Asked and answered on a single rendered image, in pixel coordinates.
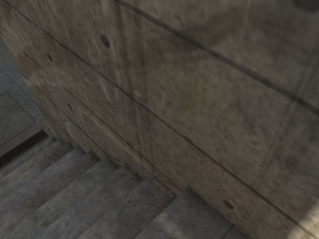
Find stairs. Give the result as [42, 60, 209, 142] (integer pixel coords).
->
[0, 136, 177, 239]

